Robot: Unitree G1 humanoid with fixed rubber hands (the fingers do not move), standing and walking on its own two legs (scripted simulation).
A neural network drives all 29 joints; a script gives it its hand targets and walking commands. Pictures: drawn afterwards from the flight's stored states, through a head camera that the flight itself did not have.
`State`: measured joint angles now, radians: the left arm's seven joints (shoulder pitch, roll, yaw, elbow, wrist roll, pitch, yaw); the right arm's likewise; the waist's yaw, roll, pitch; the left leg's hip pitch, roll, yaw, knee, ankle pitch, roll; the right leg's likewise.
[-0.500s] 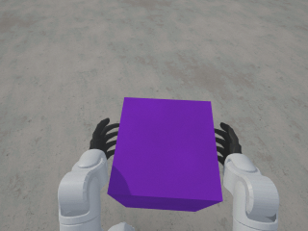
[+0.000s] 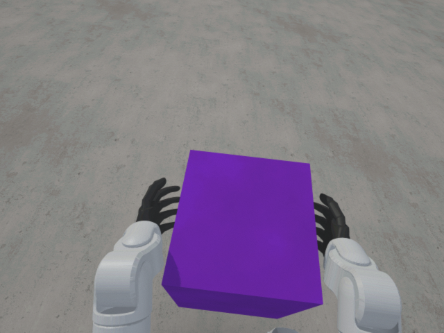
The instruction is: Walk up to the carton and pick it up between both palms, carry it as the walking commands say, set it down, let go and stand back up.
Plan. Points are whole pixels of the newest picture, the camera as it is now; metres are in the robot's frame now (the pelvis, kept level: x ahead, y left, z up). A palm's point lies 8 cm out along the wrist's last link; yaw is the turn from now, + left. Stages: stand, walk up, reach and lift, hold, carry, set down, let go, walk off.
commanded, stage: carry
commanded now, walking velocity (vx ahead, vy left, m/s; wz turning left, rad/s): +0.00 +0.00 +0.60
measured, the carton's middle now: (237, 242) +0.27 +0.00 +0.02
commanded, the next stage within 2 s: none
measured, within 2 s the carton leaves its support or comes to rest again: neither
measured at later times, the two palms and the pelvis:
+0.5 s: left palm (19, 297) +0.15 +0.31 +0.05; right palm (221, 257) +0.23 +0.03 +0.06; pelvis -0.06 +0.10 -0.02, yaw +17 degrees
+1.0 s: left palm out of the picture +0.01 +0.36 +0.10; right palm (165, 286) +0.16 +0.11 +0.09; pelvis -0.11 +0.10 -0.01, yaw +34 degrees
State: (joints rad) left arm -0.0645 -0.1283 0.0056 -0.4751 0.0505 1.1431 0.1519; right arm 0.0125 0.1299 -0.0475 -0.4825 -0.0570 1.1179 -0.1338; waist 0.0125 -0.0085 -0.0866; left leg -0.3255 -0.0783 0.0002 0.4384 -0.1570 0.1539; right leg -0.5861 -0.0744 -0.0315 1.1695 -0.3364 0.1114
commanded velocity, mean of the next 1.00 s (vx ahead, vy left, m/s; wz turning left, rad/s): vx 0.00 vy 0.00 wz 0.60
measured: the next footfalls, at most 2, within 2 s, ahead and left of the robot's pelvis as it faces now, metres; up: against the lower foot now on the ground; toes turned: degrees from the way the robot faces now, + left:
right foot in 0.20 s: +0.03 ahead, -0.13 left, +0.00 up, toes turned -7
left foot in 0.40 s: -0.05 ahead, +0.21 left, +0.00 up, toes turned +18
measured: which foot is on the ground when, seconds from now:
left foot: down 0.00-0.14, up 0.16-0.38, down 0.40-0.82, up 0.84-1.00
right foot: up 0.00-0.18, down 0.20-0.40, up 0.42-0.80, down 0.82-1.00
